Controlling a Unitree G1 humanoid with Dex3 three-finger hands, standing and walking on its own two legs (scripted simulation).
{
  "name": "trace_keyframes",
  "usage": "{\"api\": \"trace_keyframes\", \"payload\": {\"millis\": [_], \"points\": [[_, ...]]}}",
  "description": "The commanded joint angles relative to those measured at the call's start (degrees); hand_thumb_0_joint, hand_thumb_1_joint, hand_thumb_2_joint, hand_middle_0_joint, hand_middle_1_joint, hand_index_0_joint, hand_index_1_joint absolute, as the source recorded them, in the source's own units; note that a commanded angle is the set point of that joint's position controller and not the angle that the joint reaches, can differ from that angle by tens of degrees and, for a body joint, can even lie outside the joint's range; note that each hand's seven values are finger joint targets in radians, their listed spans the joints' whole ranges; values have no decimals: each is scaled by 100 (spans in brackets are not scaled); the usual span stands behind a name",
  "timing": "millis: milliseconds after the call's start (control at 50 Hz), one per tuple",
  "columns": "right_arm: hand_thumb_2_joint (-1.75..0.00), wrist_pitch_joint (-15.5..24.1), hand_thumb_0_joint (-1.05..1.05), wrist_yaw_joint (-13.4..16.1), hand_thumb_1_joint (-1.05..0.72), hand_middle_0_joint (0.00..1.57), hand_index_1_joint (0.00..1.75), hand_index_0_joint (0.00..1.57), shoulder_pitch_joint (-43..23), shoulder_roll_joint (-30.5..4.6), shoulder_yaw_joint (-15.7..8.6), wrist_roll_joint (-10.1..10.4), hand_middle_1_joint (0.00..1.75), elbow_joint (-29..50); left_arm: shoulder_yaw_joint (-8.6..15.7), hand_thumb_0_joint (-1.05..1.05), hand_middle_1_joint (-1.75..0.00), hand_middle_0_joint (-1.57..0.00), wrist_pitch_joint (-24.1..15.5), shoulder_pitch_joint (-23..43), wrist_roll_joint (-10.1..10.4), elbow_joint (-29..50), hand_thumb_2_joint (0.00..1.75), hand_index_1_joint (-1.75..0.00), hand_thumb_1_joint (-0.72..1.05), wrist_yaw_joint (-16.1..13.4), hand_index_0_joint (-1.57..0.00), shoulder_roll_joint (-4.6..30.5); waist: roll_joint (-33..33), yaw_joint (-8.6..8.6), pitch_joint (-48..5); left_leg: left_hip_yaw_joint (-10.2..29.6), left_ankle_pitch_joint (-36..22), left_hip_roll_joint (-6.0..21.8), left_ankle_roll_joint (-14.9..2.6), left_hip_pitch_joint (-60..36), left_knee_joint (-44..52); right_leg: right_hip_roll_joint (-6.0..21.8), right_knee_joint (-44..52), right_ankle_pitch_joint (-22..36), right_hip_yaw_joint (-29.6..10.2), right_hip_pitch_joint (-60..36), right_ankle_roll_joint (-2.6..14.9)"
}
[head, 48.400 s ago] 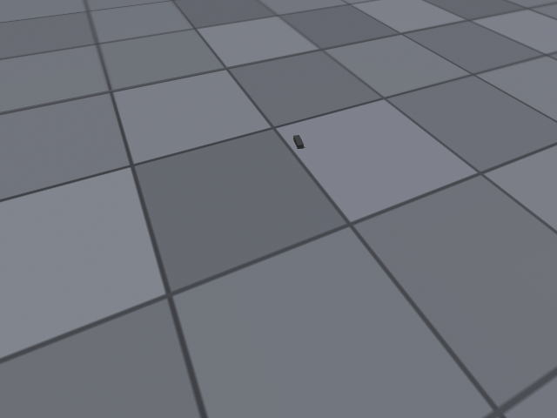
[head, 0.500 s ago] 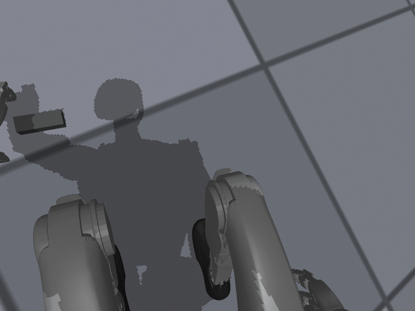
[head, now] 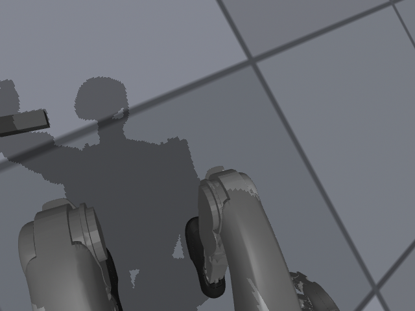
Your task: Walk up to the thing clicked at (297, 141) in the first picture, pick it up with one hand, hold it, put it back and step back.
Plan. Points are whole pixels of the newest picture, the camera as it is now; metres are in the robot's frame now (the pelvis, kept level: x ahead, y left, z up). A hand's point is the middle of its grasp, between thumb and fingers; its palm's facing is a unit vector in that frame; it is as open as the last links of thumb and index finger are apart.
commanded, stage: rise first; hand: left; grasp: from above
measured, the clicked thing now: (22, 123) +0.50 +0.29 -0.30
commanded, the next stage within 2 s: approach in 0.92 s
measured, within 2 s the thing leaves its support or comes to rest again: neither
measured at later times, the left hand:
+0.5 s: hand out of the picture +0.45 +0.33 -0.19, palm faces -0.44 -0.08 -0.89, open 13.0 cm
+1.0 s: hand out of the picture +0.45 +0.33 -0.18, palm faces -0.45 -0.08 -0.89, open 12.8 cm
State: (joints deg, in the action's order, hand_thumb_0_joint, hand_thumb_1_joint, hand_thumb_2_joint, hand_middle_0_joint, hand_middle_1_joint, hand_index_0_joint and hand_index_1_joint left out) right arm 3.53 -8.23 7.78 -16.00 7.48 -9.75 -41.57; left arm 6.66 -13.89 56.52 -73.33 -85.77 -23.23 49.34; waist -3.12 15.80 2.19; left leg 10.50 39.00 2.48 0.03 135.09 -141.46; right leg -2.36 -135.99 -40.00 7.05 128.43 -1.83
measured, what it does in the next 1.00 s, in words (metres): stands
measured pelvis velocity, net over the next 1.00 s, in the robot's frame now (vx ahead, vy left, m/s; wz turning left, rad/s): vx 0.00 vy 0.00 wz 0.00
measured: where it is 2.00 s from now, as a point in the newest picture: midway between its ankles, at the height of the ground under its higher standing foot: (160, 286)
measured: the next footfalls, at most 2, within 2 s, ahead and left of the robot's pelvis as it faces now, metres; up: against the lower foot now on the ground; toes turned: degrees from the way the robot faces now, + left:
none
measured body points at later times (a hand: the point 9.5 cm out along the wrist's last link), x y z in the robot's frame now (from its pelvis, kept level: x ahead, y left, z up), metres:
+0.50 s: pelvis +0.00 +0.00 +0.00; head +0.25 +0.10 +0.36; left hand +0.47 +0.33 -0.14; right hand +0.05 -0.27 -0.09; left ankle +0.07 +0.13 -0.28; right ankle +0.10 -0.12 -0.28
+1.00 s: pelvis +0.00 +0.00 +0.00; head +0.24 +0.09 +0.37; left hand +0.47 +0.33 -0.13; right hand +0.05 -0.27 -0.09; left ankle +0.07 +0.13 -0.28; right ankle +0.10 -0.12 -0.28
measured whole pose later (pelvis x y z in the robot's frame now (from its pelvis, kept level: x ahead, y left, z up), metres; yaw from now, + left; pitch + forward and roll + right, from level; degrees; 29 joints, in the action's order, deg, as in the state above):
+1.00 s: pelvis +0.00 +0.00 +0.00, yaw +0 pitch +31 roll -10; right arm 3.9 -8.5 8.7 -16.4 8.2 -9.4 -40.4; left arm 5.4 -13.5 56.2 -72.5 -83.9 -21.6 49.3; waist -2.6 15.9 1.8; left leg 10.7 38.2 2.0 0.0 135.1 -140.9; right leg -2.2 -135.2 -39.4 7.3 128.1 -1.9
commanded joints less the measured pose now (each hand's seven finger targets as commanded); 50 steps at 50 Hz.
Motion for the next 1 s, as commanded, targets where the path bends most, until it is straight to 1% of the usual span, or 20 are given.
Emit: {"api": "trace_keyframes", "payload": {"millis": [0, 60, 100, 140, 180, 200, 260, 320, 380, 420, 500, 620, 680, 720, 740, 760, 800, 840, 900, 980], "points": [[-90, 27, 0, 50, -90, 20, 30, 20, 1222, -1561, -414, -37, 30, 24, 266, 0, -81, -25, -12, 1634, 76, 785, 84, -81, -33, -229, -25, 1682, 2197, 46, -3851, -571, -1013, -59, -145, -2983, 1325, -182, 1367, 1422, 427, -1830, 330], [-90, 23, 0, 52, -90, 20, 30, 20, 1181, -1568, -398, -36, 30, 32, 116, 0, -82, -25, -43, 1665, 73, 656, 83, -82, -33, -183, -25, 1551, 2134, 109, -3817, -537, -888, -57, -147, -2932, 1315, -204, 1372, 1320, 458, -1726, 336], [-90, 38, 0, 41, -90, 20, 30, 20, 1198, -1575, -389, -40, 30, 50, 85, 0, -84, -24, -52, 1681, 68, 644, 84, -84, -34, -150, -24, 1595, 2127, 133, -3702, -514, -858, -56, -145, -2870, 1324, -203, 1366, 1290, 466, -1695, 344], [-90, 32, 0, 49, -90, 20, 30, 20, 1242, -1603, -376, -64, 30, 48, 188, 0, -83, -24, -88, 1716, 68, 772, 84, -83, -35, -170, -24, 1735, 2175, 122, -3860, -507, -988, -59, -140, -2941, 1299, -202, 1338, 1407, 487, -1784, 331], [-90, 47, 0, 27, -90, 20, 30, 20, 1235, -1579, -338, -74, 30, 39, 56, 0, -82, -25, -81, 1596, 68, 646, 84, -82, -34, -163, -25, 1508, 2204, 157, -3759, -506, -1070, -50, -126, -3033, 1295, -203, 1329, 1482, 491, -1771, 327], [-90, 46, 0, 22, -90, 20, 30, 20, 1275, -1618, -357, -71, 30, 32, 110, 0, -82, -25, -103, 1743, 74, 782, 83, -82, -33, -180, -25, 1558, 2233, 204, -3833, -462, -1162, -45, -107, -3150, 1330, -197, 1288, 1555, 525, -1743, 330], [-90, 35, 0, 27, -90, 20, 30, 20, 1227, -1618, -359, -42, 30, 50, 238, 0, -81, -25, -106, 1645, 75, 879, 84, -81, -34, -196, -25, 1748, 2412, 50, -3975, -496, -1189, -49, -100, -3197, 1328, -193, 1290, 1563, 502, -1788, 340], [-90, 39, 0, 1, -90, 20, 30, 20, 1259, -1600, -338, -66, 30, 68, 98, 0, -82, -25, -78, 1632, 6, 801, 83, -82, -33, -187, -25, 1582, 2417, 180, -3769, -484, -1134, -48, -97, -3120, 1341, -198, 1268, 1538, 522, -1702, 348], [-90, 25, 0, 4, -90, 20, 30, 20, 1199, -1601, -351, -31, 30, 86, 200, 0, -81, -26, -69, 1608, 54, 973, 84, -81, -33, -234, -25, 1659, 2477, 41, -3983, -505, -1127, -53, -97, -3186, 1382, -209, 1304, 1529, 506, -1767, 353], [-90, 33, 0, -1, -90, 20, 30, 20, 1218, -1603, -347, -58, 30, 97, 140, 0, -83, -24, -38, 1563, 79, 885, 84, -83, -34, -241, -24, 1541, 2393, 109, -3890, -513, -1133, -50, -112, -3103, 1347, -203, 1329, 1563, 509, -1759, 333], [-90, 31, 0, 21, -90, 20, 30, 20, 1185, -1587, -346, -30, 30, 98, 107, 0, -84, -24, 6, 1740, 76, 865, 83, -83, -33, -233, -25, 1591, 2255, 138, -3829, -527, -930, -56, -145, -2908, 1334, -215, 1406, 1409, 473, -1715, 323], [-90, 79, 0, 23, -90, 20, 30, 20, 1212, -1589, -358, -9, 30, 113, 9, 0, -82, -26, 59, 1601, 135, 674, 82, -82, -32, -165, -26, 1413, 2167, 152, -3619, -502, -802, -72, -130, -2914, 1457, -188, 1418, 1264, 496, -1656, 338], [-90, 69, 0, 41, -90, 20, 30, 20, 1179, -1578, -371, 22, 30, 92, -48, 0, -81, -27, 55, 1781, 123, 820, 82, -81, -31, -105, -27, 1465, 2185, 114, -3861, -499, -853, -61, -130, -3003, 1403, -212, 1412, 1302, 478, -1650, 345], [-90, 80, 0, 26, -90, 20, 30, 20, 1190, -1567, -371, 25, 30, 105, -79, 0, -82, -27, 72, 1634, 121, 693, 81, -82, -31, -85, -27, 1396, 2138, 133, -3719, -525, -855, -69, -140, -2914, 1389, -205, 1433, 1321, 447, -1700, 338], [-90, 70, 0, 32, -90, 20, 30, 20, 1233, -1574, -365, 15, 30, 96, -22, 0, -82, -26, 42, 1820, 133, 956, 82, -82, -31, -98, -27, 1468, 2143, 147, -3891, -526, -949, -68, -138, -2932, 1373, -208, 1448, 1417, 458, -1823, 320], [-90, 60, 0, 46, -90, 20, 30, 20, 1219, -1576, -365, 30, 30, 99, 55, 0, -81, -27, 38, 1719, 121, 901, 82, -81, -31, -115, -27, 1575, 2134, 57, -3985, -544, -981, -76, -142, -2944, 1366, -209, 1451, 1438, 438, -1883, 317], [-90, 62, 0, 48, -90, 20, 30, 20, 1227, -1566, -372, 19, 30, 110, 118, 0, -80, -28, 24, 1723, 152, 1007, 80, -80, -29, -133, -28, 1566, 2307, 41, -3995, -558, -1055, -73, -117, -3081, 1405, -180, 1417, 1490, 447, -1872, 323], [-90, 54, 0, 33, -90, 20, 30, 20, 1295, -1569, -362, 4, 30, 76, 81, 0, -80, -28, 33, 1790, 107, 1028, 80, -80, -29, -107, -28, 1551, 2253, 141, -3967, -538, -1175, -67, -128, -3093, 1364, -190, 1405, 1617, 458, -1852, 316], [-90, 65, 0, 16, -90, 20, 30, 20, 1259, -1571, -404, 41, 30, 97, 26, 0, -79, -28, 65, 1630, 139, 854, 81, -79, -30, -81, -28, 1406, 2326, 85, -3797, -526, -1044, -84, -102, -3093, 1470, -170, 1367, 1446, 464, -1659, 365], [-90, 35, 0, 12, -90, 20, 30, 20, 1280, -1556, -410, 26, 30, 113, 27, 0, -79, -29, 34, 1650, 119, 1128, 80, -79, -29, -50, -29, 1426, 2399, 66, -3988, -534, -1038, -91, -102, -3168, 1495, -177, 1386, 1452, 478, -1752, 363]]}}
